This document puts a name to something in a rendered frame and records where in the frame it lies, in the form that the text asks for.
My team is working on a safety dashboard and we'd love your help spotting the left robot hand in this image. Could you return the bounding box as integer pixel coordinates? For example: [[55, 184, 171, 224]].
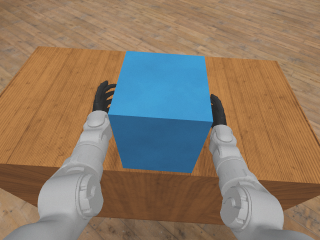
[[92, 80, 117, 114]]

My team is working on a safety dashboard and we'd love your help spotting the left robot upper arm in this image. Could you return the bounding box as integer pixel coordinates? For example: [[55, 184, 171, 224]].
[[2, 172, 104, 240]]

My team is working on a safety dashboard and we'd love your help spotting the pedestal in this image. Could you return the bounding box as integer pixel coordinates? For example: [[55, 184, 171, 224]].
[[0, 46, 320, 225]]

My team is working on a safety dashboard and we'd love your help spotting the right robot forearm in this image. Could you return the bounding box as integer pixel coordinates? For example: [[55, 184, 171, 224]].
[[209, 124, 284, 221]]

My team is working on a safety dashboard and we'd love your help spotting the left robot forearm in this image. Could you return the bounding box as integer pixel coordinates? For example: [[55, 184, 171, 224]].
[[37, 110, 113, 215]]

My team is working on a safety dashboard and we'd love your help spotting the carton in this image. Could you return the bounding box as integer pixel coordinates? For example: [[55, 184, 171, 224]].
[[108, 51, 213, 173]]

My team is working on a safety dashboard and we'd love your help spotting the right robot upper arm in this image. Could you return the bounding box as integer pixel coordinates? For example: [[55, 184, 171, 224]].
[[220, 185, 315, 240]]

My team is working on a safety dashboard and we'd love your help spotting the right robot hand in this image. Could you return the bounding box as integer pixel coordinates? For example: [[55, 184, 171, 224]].
[[210, 94, 227, 129]]

